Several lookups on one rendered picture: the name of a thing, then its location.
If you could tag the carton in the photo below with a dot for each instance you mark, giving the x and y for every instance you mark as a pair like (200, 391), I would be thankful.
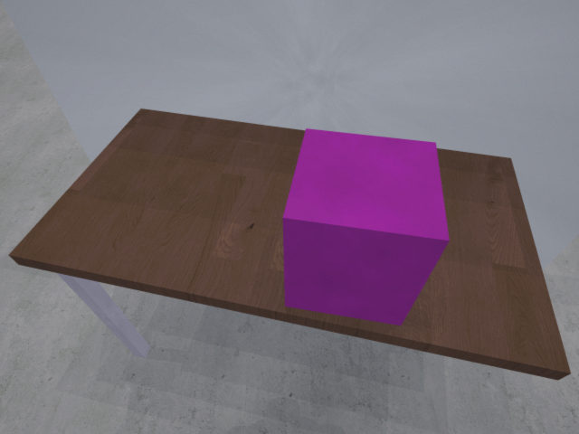
(364, 225)

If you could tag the table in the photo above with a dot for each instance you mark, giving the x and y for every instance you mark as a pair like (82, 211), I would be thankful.
(192, 208)

